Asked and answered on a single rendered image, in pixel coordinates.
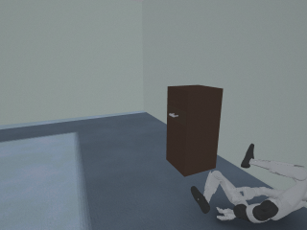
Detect humanoid robot torso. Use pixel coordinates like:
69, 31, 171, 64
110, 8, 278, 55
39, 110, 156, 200
243, 197, 306, 223

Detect left robot thigh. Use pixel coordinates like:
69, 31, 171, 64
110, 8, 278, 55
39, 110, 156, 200
258, 168, 307, 221

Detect robot left forearm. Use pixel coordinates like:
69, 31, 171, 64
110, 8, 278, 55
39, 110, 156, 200
251, 187, 285, 199

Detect cabinet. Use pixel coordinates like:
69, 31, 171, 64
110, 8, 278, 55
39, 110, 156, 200
166, 84, 224, 177

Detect drawer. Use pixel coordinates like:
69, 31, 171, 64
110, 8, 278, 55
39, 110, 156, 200
168, 105, 187, 126

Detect right robot hand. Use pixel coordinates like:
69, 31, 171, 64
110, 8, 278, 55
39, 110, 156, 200
216, 207, 236, 221

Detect left robot hand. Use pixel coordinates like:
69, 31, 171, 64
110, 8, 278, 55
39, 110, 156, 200
229, 186, 255, 201

